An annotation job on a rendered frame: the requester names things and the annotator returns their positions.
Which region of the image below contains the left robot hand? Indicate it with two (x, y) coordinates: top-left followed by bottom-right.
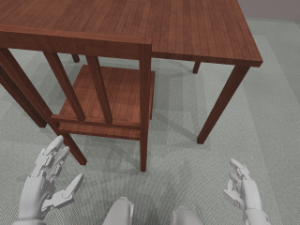
(18, 135), (84, 220)

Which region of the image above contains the chair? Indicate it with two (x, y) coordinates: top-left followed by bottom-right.
(0, 24), (156, 173)

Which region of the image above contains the table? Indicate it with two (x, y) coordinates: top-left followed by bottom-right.
(0, 0), (263, 144)

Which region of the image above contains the right robot hand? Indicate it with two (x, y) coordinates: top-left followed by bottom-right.
(224, 158), (263, 213)

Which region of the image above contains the left robot thigh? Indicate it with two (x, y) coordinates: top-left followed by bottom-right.
(102, 199), (134, 225)

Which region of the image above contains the robot right forearm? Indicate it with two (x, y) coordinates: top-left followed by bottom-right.
(243, 208), (271, 225)

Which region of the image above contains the robot thigh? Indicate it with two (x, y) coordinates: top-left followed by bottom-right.
(102, 199), (134, 225)
(170, 209), (203, 225)

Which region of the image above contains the right robot thigh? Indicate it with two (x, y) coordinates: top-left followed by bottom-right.
(170, 209), (203, 225)

